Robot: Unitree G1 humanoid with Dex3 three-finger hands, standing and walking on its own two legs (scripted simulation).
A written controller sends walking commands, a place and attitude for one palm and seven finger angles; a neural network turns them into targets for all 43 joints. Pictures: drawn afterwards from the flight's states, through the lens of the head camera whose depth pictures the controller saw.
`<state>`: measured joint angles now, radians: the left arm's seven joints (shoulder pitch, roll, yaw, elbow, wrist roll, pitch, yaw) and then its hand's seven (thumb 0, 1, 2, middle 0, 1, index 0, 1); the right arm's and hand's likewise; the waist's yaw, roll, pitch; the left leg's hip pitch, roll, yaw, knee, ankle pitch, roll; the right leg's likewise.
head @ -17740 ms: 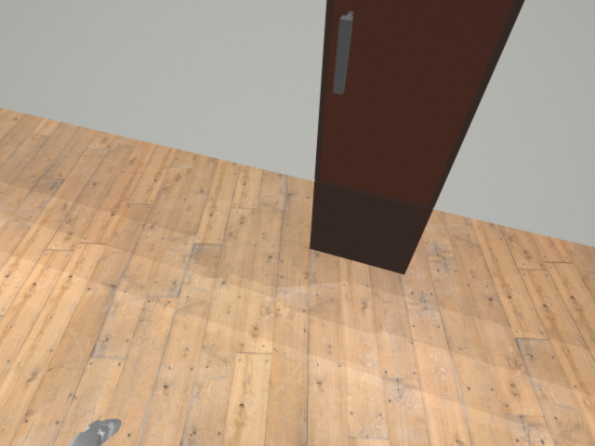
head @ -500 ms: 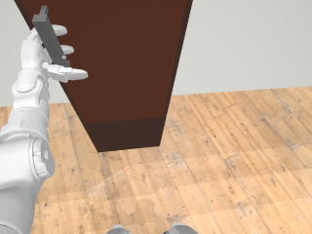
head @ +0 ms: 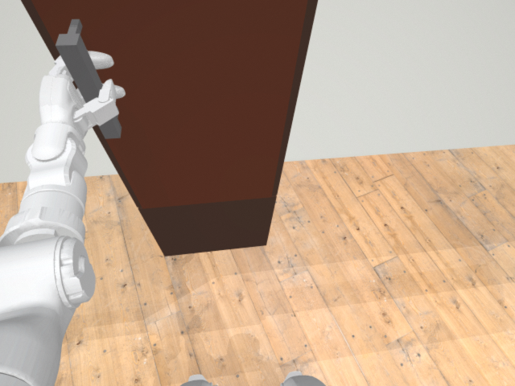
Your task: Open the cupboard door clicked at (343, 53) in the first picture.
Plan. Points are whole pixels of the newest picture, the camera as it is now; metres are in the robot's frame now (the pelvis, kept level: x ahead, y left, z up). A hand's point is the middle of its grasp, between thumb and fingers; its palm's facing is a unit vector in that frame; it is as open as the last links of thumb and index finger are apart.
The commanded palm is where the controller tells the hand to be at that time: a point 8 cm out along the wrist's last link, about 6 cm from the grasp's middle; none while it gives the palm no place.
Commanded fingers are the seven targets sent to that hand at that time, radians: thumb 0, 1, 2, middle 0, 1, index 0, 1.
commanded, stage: close the thumb around the handle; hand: left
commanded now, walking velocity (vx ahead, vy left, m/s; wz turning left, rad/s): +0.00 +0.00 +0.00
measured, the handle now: (96, 84) +0.56 +0.21 +0.13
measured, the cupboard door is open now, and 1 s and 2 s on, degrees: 0 18 44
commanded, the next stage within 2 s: pull the door open along its arc in 0.04 s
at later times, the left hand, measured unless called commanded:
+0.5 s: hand (110, 118) +0.48 +0.18 +0.13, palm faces +0.05 -1.00 -0.01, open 6.0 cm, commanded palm +0.42 +0.23 +0.13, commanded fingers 0.00 0.90 0.90 -0.40 -1.35 -0.40 -1.35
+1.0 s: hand (131, 151) +0.42 +0.14 +0.13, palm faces +0.42 -0.91 +0.00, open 6.0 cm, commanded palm +0.37 +0.18 +0.13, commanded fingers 0.00 0.90 0.90 -0.40 -1.35 -0.40 -1.35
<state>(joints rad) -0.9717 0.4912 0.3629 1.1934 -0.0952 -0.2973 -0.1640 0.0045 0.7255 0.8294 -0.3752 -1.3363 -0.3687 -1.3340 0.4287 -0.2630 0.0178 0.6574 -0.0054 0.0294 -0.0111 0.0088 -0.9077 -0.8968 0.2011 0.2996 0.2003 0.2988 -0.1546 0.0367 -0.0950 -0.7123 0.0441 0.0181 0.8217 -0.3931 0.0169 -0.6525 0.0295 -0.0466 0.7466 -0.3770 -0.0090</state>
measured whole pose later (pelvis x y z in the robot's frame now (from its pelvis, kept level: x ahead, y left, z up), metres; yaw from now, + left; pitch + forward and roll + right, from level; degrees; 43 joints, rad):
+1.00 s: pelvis -0.01 -0.02 +0.01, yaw +2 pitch +9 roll -1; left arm -0.60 0.10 0.21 0.66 -0.03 -0.14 0.36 0.00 0.68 0.82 -0.34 -1.35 -0.35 -1.33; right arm 0.22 -0.21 0.01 0.63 -0.03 -0.01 -0.01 0.01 -0.91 -0.90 0.20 0.30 0.20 0.30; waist -0.04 0.04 -0.09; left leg -0.54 0.03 0.00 0.73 -0.34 -0.01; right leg -0.50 0.02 -0.06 0.71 -0.36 -0.03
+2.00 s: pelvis +0.02 -0.03 +0.02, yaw +3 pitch +1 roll +0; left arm 0.05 -0.07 -0.31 -0.13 0.03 0.17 0.58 0.02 0.63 0.74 -0.32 -1.31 -0.34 -1.33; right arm 0.08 -0.15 0.02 0.57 -0.04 0.10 0.04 0.01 -0.91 -0.90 0.20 0.30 0.20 0.30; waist 0.02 0.05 -0.07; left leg -0.30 0.02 -0.02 0.65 -0.37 -0.02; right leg -0.25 0.02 -0.08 0.63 -0.40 -0.04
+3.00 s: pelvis -0.02 -0.01 +0.02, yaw +3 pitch +1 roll -1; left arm -0.23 -0.14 -0.22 0.23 0.05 0.05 0.64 -0.01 -0.50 0.31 -0.42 -0.70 -0.42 -0.71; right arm 0.14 -0.15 0.01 0.65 -0.05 0.09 0.00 0.01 -0.91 -0.90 0.20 0.30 0.20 0.30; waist 0.02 0.03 -0.04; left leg -0.37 0.00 0.00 0.67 -0.31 0.01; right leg -0.32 -0.01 -0.07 0.65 -0.34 -0.02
